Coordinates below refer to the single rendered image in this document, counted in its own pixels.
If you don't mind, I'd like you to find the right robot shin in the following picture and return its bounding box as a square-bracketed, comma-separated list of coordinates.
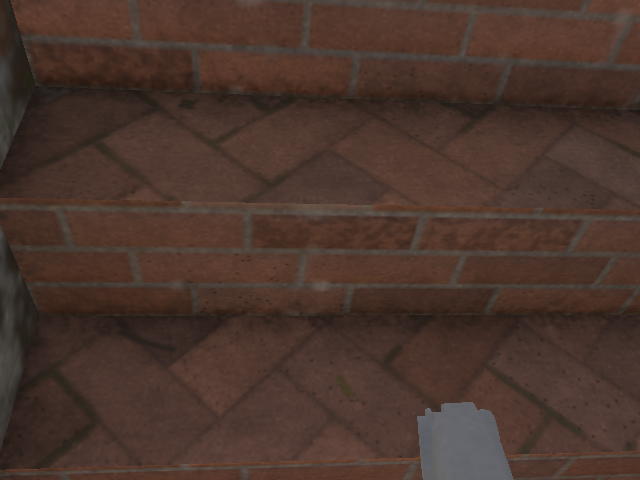
[479, 409, 500, 438]

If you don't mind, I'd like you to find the right robot thigh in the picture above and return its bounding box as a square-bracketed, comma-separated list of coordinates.
[417, 402, 514, 480]

